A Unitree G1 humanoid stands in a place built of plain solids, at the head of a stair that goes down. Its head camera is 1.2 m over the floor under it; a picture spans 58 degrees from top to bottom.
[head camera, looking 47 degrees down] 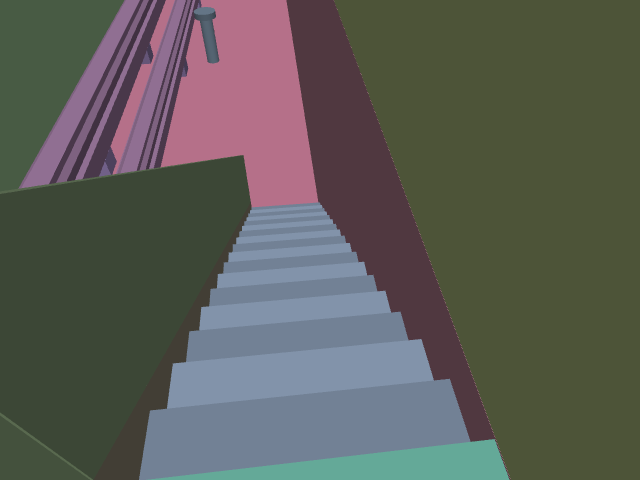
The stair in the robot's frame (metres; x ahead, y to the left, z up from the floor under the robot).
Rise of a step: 0.18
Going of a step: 0.25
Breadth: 0.99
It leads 6 degrees to the left of straight ahead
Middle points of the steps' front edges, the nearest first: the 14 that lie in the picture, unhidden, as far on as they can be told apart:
0.35 0.03 0.00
0.60 0.05 -0.17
0.85 0.08 -0.35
1.10 0.11 -0.53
1.35 0.13 -0.70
1.60 0.16 -0.88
1.85 0.19 -1.06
2.10 0.22 -1.23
2.35 0.24 -1.41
2.60 0.27 -1.59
2.85 0.30 -1.76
3.11 0.33 -1.94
3.36 0.35 -2.12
3.61 0.38 -2.29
